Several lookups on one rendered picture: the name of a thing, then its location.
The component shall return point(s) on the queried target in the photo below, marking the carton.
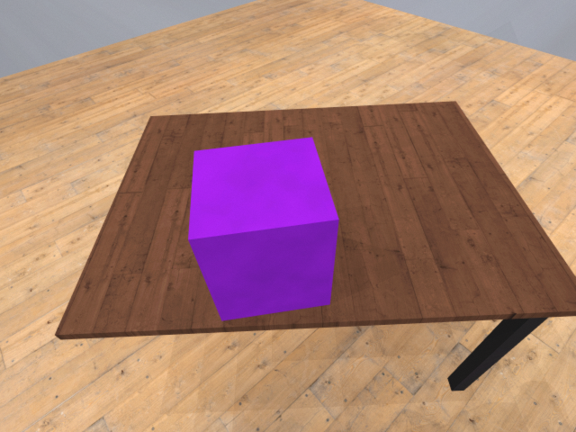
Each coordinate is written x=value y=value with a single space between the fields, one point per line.
x=263 y=227

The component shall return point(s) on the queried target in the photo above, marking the table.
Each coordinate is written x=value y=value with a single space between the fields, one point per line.
x=430 y=230

